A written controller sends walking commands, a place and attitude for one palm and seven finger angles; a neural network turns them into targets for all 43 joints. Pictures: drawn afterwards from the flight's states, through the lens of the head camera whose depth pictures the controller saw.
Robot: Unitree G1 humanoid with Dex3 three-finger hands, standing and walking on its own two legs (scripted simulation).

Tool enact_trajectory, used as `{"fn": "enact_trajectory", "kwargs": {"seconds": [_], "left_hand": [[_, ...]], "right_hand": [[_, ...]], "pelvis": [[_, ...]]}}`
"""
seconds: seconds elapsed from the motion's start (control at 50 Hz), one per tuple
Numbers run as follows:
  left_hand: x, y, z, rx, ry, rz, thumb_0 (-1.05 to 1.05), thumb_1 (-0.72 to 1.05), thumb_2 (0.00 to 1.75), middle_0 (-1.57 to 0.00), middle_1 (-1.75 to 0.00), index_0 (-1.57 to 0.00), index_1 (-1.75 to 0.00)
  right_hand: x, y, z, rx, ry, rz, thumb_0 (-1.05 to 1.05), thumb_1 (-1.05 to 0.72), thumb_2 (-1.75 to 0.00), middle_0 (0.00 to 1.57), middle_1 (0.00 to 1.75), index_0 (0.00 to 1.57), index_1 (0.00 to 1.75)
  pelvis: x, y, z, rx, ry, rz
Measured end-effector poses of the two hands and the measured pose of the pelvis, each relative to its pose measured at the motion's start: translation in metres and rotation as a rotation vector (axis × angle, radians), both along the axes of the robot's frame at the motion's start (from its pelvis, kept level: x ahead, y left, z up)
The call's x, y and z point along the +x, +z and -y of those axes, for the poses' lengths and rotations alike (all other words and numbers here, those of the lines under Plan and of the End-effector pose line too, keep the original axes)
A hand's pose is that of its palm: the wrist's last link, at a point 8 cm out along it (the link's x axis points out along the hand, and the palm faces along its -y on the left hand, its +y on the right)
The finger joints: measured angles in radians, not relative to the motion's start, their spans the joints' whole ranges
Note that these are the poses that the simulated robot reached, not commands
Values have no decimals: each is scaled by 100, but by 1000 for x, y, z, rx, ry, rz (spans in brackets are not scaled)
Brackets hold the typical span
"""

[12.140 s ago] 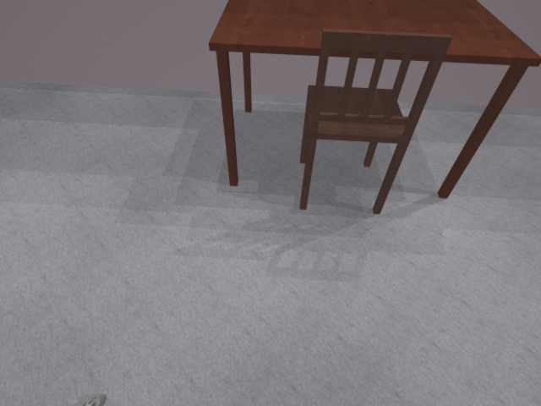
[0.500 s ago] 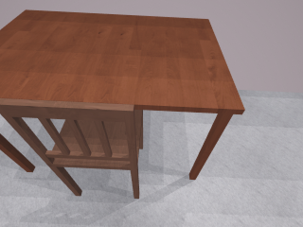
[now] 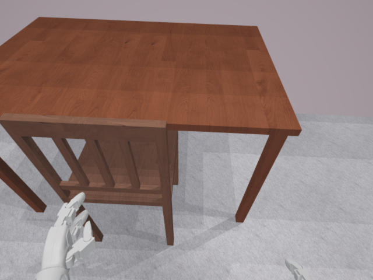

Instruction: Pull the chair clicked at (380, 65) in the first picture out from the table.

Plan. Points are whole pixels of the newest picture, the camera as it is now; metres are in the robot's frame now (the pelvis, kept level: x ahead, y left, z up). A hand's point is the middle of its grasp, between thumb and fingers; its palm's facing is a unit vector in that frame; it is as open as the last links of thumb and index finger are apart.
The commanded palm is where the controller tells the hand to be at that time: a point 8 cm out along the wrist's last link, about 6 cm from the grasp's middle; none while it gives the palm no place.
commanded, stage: raise the hand toward the chair's back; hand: left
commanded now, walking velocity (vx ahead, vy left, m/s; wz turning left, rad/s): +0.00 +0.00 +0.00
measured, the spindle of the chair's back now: (101, 164) +0.45 +0.27 -0.08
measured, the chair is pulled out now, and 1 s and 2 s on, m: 0.00 0.00 0.00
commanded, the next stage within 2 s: aim the fingers beside a spindle in 1.92 s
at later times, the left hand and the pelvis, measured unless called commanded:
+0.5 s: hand (104, 256) +0.18 +0.18 -0.04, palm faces -0.06 -1.00 -0.05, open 11.5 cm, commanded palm +0.16 +0.24 -0.03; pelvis -0.04 -0.02 -0.09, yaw -1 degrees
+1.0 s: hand (97, 245) +0.20 +0.20 -0.02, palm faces -0.01 -1.00 -0.06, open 15.7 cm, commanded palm +0.18 +0.25 -0.02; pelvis -0.02 +0.00 -0.08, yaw -1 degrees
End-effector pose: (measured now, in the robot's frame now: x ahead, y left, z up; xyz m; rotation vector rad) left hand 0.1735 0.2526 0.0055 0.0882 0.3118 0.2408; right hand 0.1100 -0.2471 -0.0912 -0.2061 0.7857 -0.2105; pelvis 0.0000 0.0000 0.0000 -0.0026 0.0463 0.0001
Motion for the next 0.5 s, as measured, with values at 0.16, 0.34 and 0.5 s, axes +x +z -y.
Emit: {"fn": "enact_trajectory", "kwargs": {"seconds": [0.16,0.34,0.5], "left_hand": [[-5,-33,21,-76,-310,303,1,70,81,-18,-27,-18,-27],[-49,-48,11,-26,-180,289,2,49,72,-16,-24,-16,-24],[-8,-39,17,-54,-304,255,1,30,64,-14,-21,-15,-21]], "right_hand": [[55,-9,13,-24,82,291,1,-90,-90,20,30,21,30],[66,-41,1,-59,153,271,1,-90,-90,20,30,20,30],[30,-72,-14,20,85,133,1,-90,-90,20,30,21,30]], "pelvis": [[-28,-65,11,-8,-31,-150],[-35,-96,18,-53,-3,-174],[-36,-93,17,-64,-10,-195]]}}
